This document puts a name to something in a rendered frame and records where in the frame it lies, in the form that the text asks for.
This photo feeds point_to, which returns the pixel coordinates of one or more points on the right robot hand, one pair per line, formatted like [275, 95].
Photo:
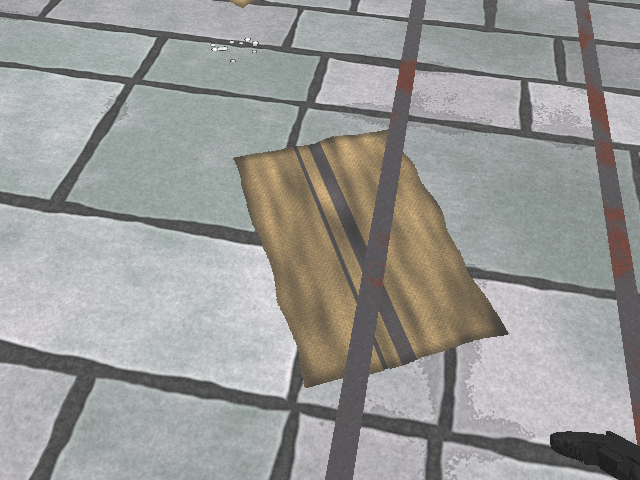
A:
[612, 453]

